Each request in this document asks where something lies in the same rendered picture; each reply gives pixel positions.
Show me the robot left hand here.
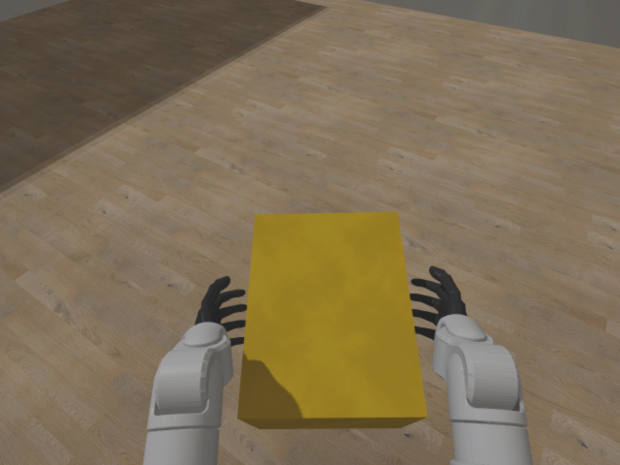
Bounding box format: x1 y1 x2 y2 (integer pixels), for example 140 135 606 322
195 276 247 346

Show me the right robot forearm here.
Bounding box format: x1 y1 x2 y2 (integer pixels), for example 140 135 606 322
432 314 533 465

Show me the carton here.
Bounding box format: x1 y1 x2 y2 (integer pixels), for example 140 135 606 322
237 212 427 429

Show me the left robot forearm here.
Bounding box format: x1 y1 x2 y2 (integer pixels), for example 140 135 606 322
143 322 233 465

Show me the robot right hand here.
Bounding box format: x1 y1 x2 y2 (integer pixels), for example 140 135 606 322
410 266 467 340

